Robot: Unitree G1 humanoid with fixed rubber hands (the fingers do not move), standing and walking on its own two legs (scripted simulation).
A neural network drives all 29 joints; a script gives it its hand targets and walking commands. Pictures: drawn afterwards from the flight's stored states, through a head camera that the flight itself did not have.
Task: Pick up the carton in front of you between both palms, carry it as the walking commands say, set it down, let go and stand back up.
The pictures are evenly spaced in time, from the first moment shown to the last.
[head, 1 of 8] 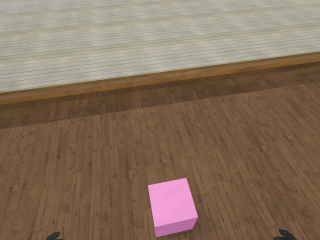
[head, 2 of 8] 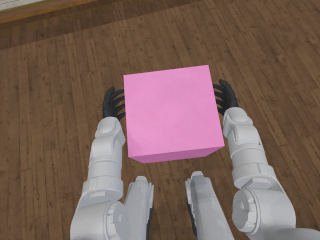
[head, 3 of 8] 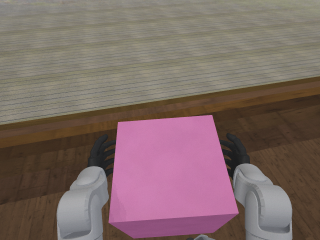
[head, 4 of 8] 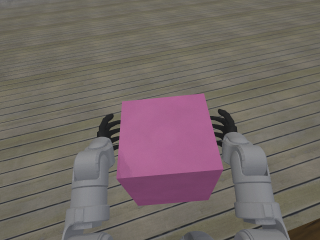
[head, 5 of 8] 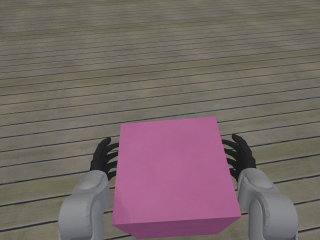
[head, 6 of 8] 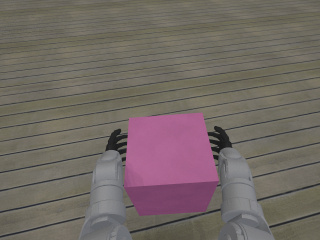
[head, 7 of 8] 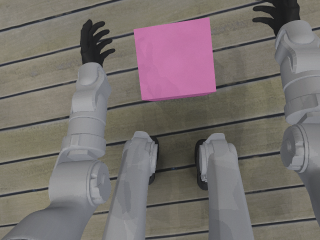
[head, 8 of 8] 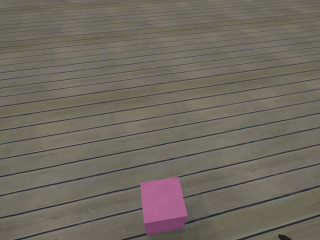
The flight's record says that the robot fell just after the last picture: no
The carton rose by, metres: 0.68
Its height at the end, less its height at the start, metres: -1.12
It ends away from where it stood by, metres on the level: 5.76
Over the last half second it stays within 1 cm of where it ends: yes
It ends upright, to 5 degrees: yes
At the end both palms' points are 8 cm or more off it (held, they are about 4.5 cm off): yes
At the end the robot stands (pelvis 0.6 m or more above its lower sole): yes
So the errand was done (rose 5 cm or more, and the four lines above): yes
